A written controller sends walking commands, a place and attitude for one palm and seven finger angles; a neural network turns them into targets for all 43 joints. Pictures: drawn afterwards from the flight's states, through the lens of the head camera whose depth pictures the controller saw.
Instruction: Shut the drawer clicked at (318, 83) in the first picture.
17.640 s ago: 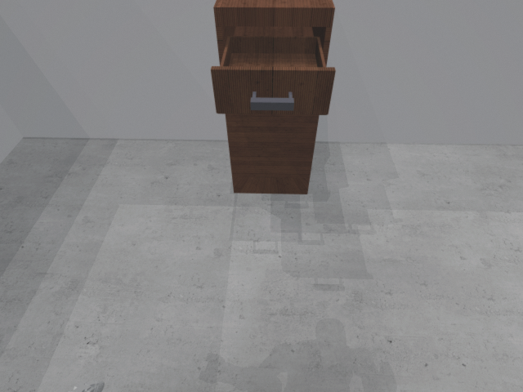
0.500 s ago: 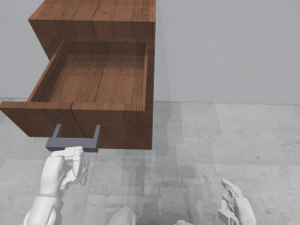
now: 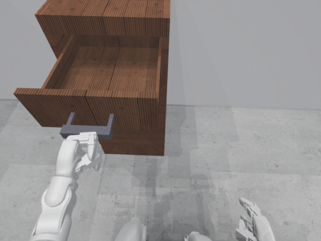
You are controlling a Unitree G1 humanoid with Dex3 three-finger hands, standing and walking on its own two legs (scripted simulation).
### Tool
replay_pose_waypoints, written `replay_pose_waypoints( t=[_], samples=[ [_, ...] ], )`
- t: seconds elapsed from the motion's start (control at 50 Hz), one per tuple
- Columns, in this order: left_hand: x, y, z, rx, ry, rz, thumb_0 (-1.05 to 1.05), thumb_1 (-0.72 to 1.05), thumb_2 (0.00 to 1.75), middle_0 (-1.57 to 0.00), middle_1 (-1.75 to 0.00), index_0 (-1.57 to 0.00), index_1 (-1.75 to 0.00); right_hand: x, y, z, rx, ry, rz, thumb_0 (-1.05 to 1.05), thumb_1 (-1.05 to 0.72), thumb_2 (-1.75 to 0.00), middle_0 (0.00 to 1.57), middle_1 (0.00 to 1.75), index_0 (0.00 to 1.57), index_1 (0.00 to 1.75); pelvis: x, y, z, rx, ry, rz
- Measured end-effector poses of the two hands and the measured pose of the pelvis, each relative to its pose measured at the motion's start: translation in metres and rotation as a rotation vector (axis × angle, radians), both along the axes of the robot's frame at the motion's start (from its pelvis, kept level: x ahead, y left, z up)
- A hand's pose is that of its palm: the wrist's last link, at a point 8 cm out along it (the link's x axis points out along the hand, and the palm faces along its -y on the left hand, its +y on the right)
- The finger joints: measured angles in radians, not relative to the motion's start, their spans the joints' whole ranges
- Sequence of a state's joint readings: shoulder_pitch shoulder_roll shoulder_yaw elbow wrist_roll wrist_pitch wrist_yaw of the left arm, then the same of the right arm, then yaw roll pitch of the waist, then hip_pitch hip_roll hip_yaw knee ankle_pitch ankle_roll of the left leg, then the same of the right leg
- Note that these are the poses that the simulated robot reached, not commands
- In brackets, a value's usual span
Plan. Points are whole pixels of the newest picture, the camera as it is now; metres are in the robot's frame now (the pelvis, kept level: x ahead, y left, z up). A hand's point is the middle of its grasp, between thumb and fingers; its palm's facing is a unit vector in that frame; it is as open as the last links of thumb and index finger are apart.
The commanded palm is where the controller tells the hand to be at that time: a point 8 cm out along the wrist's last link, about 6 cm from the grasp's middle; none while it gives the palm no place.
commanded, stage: push the drawer shut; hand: left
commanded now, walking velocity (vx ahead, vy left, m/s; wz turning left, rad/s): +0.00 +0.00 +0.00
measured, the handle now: (89, 124) +0.38 +0.20 +0.06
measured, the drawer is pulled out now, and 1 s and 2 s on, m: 0.25 0.13 0.01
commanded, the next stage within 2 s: none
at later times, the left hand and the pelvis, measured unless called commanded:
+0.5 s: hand (102, 133) +0.36 +0.17 +0.05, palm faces -0.02 -1.00 -0.05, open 3.0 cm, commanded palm +0.36 +0.22 +0.06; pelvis +0.00 +0.01 +0.00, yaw -1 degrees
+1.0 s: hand (107, 113) +0.42 +0.17 +0.06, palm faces +0.00 -1.00 -0.04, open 3.1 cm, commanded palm +0.42 +0.21 +0.06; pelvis +0.00 +0.01 +0.00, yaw -1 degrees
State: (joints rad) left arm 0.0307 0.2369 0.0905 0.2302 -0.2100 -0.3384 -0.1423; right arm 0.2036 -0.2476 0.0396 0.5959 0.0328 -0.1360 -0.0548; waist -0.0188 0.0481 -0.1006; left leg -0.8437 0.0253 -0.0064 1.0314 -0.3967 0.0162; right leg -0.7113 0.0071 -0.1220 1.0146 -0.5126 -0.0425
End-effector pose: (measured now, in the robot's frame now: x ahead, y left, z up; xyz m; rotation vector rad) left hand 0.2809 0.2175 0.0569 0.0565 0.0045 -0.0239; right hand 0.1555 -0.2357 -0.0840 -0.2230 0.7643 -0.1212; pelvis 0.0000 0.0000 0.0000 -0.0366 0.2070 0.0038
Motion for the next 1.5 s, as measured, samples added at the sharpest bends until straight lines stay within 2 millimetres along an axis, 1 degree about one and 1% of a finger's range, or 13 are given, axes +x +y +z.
replay_pose_waypoints(
  t=[0.16, 0.36, 0.72, 0.88, 1.08, 1.34, 1.5],
  samples=[
    [0.023, 0.000, 0.003, -0.005, 0.004, 0.005, 0.01, 0.85, 0.96, -1.40, -1.60, -1.40, -1.60, -0.016, -0.001, 0.002, 0.002, 0.029, -0.023, 0.01, -0.90, -0.90, 0.20, 0.30, 0.21, 0.30, -0.001, 0.003, 0.004, 0.002, -0.005, -0.010],
    [0.045, 0.000, 0.001, -0.006, -0.006, 0.012, 0.00, 0.84, 0.96, -1.40, -1.60, -1.40, -1.60, -0.036, -0.007, -0.004, -0.013, 0.112, -0.049, 0.01, -0.90, -0.90, 0.20, 0.30, 0.20, 0.30, 0.000, 0.007, 0.005, 0.003, 0.005, -0.015],
    [0.090, 0.006, 0.000, -0.012, -0.003, 0.004, -0.02, 0.78, 0.93, -1.40, -1.60, -1.40, -1.60, -0.054, -0.005, -0.010, -0.018, 0.200, -0.081, 0.01, -0.90, -0.90, 0.20, 0.30, 0.21, 0.30, 0.002, 0.011, 0.003, -0.002, 0.031, -0.022],
    [0.108, 0.004, 0.001, -0.015, 0.000, 0.013, -0.01, 0.80, 0.94, -1.40, -1.60, -1.40, -1.60, -0.066, -0.005, -0.015, -0.016, 0.249, -0.092, 0.01, -0.90, -0.90, 0.20, 0.30, 0.21, 0.30, 0.002, 0.013, 0.002, -0.003, 0.044, -0.022],
    [0.133, 0.000, 0.002, -0.014, 0.000, 0.027, 0.00, 0.82, 0.95, -1.40, -1.60, -1.40, -1.60, -0.087, -0.009, -0.023, -0.017, 0.319, -0.117, 0.01, -0.90, -0.90, 0.20, 0.30, 0.21, 0.30, 0.000, 0.011, -0.002, -0.003, 0.064, -0.026],
    [0.169, -0.001, 0.003, -0.014, 0.006, 0.034, 0.01, 0.82, 0.95, -1.40, -1.60, -1.40, -1.60, -0.121, -0.017, -0.030, -0.025, 0.412, -0.169, 0.01, -0.90, -0.90, 0.20, 0.30, 0.20, 0.30, -0.001, 0.007, -0.009, -0.006, 0.103, -0.037],
    [0.189, -0.002, 0.003, -0.014, 0.009, 0.039, 0.01, 0.83, 0.95, -1.40, -1.60, -1.40, -1.60, -0.141, -0.018, -0.032, -0.027, 0.479, -0.192, 0.01, -0.90, -0.90, 0.20, 0.30, 0.20, 0.30, 0.000, 0.007, -0.012, -0.011, 0.130, -0.040]
  ],
)
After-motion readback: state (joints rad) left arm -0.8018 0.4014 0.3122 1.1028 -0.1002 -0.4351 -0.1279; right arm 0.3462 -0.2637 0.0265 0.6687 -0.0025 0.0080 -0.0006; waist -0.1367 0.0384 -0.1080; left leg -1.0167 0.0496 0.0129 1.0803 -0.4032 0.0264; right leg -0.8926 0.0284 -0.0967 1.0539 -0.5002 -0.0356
